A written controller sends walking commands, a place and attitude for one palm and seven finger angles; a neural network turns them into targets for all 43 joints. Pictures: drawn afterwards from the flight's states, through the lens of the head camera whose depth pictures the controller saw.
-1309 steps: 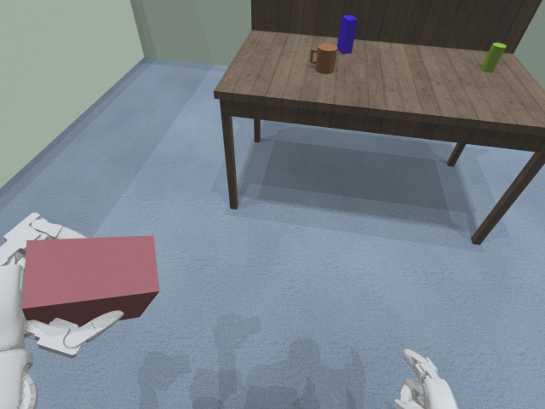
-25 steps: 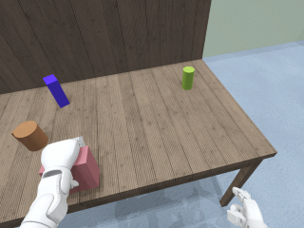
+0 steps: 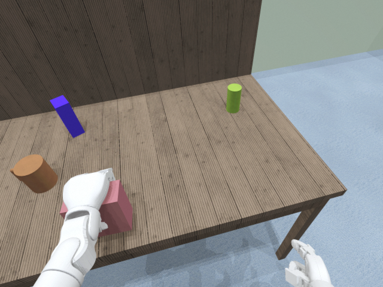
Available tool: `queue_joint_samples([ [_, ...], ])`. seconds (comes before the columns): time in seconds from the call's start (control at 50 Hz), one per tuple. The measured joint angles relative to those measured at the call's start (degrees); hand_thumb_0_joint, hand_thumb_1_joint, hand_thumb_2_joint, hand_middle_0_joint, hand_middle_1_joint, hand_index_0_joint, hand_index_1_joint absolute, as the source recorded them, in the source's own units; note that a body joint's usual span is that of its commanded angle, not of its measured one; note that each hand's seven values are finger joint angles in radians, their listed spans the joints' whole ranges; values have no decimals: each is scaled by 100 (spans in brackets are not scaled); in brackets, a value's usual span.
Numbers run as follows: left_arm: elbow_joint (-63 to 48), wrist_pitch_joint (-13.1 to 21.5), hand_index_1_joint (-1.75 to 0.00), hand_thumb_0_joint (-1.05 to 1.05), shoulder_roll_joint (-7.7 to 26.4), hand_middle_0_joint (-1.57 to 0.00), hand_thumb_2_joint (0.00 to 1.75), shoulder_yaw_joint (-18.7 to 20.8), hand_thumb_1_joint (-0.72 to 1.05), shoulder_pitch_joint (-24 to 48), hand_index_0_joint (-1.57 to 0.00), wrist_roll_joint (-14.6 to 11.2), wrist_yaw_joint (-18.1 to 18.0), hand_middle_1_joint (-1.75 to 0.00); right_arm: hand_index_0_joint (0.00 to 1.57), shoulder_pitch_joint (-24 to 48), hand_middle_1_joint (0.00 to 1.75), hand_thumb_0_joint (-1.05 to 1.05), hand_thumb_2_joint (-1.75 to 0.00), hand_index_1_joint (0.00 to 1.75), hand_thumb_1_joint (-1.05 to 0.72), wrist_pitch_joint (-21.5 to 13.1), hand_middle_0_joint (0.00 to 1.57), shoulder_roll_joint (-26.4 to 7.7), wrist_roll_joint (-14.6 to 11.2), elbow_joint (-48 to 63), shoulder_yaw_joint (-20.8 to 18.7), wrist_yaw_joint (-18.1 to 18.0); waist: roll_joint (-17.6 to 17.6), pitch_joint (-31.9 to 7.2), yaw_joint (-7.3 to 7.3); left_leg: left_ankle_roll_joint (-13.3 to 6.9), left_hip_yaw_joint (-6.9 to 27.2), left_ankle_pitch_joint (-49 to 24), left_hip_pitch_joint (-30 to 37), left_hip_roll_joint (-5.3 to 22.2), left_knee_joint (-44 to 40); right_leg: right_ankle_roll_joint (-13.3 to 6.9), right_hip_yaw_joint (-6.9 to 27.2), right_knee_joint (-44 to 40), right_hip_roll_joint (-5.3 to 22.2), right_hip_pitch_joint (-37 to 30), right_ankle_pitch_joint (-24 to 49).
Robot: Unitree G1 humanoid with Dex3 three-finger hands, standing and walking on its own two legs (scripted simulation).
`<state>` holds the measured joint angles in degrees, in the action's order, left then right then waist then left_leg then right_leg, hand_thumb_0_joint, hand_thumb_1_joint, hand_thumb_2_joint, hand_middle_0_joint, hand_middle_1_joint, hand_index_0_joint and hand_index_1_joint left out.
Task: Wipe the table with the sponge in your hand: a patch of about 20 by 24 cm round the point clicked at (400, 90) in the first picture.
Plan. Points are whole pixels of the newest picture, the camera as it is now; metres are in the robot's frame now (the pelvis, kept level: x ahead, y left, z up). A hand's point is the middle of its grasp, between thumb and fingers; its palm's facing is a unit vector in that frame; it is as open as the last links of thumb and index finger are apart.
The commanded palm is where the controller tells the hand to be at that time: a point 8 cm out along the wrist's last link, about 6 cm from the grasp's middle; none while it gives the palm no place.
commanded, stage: move the sponge above the wiping area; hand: left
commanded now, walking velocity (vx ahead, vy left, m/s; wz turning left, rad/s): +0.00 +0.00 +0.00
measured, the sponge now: (103, 215) +0.27 +0.26 -0.03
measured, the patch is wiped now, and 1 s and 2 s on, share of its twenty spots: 0.00 0.00 0.10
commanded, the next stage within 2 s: lower the sponge onto the table in 0.32 s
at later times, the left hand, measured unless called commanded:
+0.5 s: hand (94, 205) +0.27 +0.27 +0.01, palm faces -0.08 -0.08 -0.99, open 10.4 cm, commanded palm +0.25 +0.26 +0.08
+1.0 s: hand (98, 207) +0.27 +0.26 +0.00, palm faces -0.11 -0.08 -0.99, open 10.4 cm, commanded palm +0.25 +0.26 +0.06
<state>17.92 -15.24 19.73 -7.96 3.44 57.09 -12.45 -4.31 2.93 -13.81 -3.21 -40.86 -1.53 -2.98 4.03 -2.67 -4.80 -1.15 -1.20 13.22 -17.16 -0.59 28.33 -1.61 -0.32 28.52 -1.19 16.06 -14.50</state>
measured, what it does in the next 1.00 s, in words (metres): stands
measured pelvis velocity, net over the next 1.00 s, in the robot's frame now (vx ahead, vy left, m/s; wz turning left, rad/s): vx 0.00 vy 0.00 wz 0.00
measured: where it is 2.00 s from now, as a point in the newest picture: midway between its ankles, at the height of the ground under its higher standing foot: outside the picture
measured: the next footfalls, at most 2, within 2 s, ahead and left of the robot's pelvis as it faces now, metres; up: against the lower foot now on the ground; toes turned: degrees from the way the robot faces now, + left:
none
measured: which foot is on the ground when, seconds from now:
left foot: down 0.00-1.00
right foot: down 0.00-1.00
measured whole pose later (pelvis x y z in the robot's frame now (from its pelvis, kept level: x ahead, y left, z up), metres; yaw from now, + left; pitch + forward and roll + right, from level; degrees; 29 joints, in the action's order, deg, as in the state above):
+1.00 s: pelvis +0.00 +0.00 +0.00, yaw +0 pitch +2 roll +0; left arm 21.6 -15.8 19.6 -8.1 4.7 57.2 -11.8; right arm -4.0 3.7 -13.9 -3.5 -40.6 -1.3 -3.2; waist 3.6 -2.5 -4.8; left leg -0.9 -0.7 13.3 -17.4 -0.4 28.6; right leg -1.9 -0.6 28.6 -1.5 16.2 -14.7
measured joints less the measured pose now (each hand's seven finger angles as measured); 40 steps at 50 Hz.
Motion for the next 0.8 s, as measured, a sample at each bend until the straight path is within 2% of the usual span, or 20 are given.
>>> queue_joint_samples([
  [0.16, 31, -244, -131, -1, 4, -69, 103, -27, -52, -63, -72, -72, 79, -131, 20, 52, 30, 1, -90, 30, -91, 88, 20, -17, -35, 0, 62, -12, -4, 18, -15, 9, 12, -14, 97, 5, -55, -12, -8, -35, -7, -90, -1],
  [0.36, -12, 10, -131, -1, 105, -69, 103, 8, -52, -37, -72, -60, 146, -131, 20, 97, 30, 1, -90, 30, -91, 3, 20, -46, -8, 17, 18, -42, -1, 49, -66, 27, 61, -1, 91, 20, -24, -33, -53, -55, -25, -120, 0],
  [0.8, 43, -104, -131, -1, 9, -69, 103, -81, -52, 14, -72, -18, 101, -131, 20, 71, 30, 1, -90, 30, -91, 53, 20, -21, -24, 7, 36, -26, -3, 34, -44, 22, 52, -10, 91, 6, -41, -26, -37, -39, -13, -103, -6],
])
